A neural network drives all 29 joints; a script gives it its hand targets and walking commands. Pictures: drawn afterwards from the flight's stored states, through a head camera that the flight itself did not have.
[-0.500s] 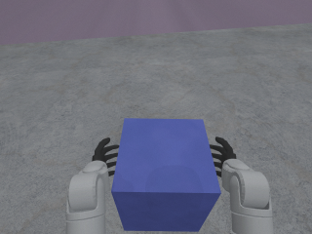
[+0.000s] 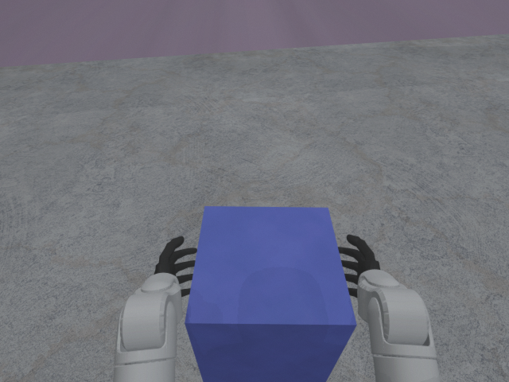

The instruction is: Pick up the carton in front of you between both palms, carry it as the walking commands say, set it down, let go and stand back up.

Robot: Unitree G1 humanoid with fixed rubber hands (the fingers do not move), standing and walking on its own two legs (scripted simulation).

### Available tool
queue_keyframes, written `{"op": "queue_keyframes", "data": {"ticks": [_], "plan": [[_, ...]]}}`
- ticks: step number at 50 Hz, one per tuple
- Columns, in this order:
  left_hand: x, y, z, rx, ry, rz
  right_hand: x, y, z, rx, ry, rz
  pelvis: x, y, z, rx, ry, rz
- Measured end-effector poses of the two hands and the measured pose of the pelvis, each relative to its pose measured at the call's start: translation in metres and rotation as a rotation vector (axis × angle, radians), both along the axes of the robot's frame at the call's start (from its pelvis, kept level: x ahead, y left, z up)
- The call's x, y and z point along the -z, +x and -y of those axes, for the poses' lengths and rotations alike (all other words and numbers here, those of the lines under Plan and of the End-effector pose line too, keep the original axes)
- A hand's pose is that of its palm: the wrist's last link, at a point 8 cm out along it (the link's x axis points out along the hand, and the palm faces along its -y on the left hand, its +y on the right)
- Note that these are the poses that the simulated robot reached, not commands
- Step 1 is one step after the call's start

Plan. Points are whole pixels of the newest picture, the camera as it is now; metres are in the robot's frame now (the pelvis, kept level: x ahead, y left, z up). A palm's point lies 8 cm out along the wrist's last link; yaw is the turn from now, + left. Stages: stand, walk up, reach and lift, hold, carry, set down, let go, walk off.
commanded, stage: carry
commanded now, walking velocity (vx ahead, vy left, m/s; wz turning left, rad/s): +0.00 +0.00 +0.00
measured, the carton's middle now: (265, 298) +0.29 +0.00 -0.02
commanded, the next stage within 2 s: hold in 1.16 s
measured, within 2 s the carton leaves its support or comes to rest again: neither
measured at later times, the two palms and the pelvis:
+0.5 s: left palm (166, 312) +0.24 +0.15 +0.04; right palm (368, 309) +0.23 -0.15 +0.04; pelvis -0.06 +0.00 +0.00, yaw +0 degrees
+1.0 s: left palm (167, 325) +0.22 +0.14 +0.04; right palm (377, 322) +0.21 -0.15 +0.04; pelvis -0.07 -0.01 +0.00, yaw +0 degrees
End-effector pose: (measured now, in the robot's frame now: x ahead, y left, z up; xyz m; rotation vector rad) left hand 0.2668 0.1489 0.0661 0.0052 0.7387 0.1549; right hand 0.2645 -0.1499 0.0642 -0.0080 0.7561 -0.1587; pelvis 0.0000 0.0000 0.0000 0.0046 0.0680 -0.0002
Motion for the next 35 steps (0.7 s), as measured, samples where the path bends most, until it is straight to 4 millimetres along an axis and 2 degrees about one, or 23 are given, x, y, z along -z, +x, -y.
{"op": "queue_keyframes", "data": {"ticks": [10,19,26,35], "plan": [[0.017,-0.025,-0.001,0.024,0.028,0.013,0.016,-0.024,-0.001,-0.024,-0.031,0.013,0.0,-0.024,-0.001,0.0,-0.004,0.028],[0.026,-0.029,-0.001,0.039,0.052,0.035,0.026,-0.028,-0.002,-0.043,-0.056,0.036,-0.003,-0.046,-0.001,-0.001,-0.006,0.04],[0.025,-0.031,0.0,0.032,0.046,0.077,0.025,-0.031,-0.001,-0.035,-0.046,0.078,-0.004,-0.059,0.0,-0.002,-0.006,0.039],[0.023,-0.043,0.001,0.029,0.042,0.072,0.023,-0.042,0.0,-0.035,-0.043,0.074,-0.003,-0.064,0.002,-0.001,-0.005,0.038]]}}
